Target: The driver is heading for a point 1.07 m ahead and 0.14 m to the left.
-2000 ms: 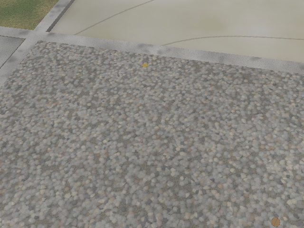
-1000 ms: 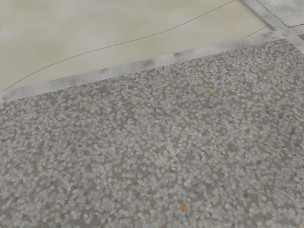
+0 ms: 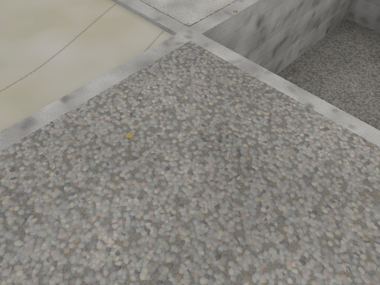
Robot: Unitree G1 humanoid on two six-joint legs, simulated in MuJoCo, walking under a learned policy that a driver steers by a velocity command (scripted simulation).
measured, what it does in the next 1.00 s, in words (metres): walks ahead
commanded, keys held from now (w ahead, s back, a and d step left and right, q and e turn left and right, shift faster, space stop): no key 0.34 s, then w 0.66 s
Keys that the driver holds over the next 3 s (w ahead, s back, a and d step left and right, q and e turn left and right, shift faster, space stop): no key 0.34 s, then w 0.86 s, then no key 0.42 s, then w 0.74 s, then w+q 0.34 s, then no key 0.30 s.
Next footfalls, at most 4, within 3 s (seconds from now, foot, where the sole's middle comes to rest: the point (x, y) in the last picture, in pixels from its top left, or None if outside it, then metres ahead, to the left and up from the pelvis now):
1.02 left None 0.41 0.08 -0.77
1.50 right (208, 249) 0.63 -0.07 -0.77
1.94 left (158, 262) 0.58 0.11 -0.77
2.40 right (213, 192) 0.88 -0.10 -0.77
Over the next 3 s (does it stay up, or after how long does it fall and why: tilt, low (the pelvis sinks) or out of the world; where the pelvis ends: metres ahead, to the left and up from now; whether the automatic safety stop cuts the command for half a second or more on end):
stays up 1.02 0.02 -0.01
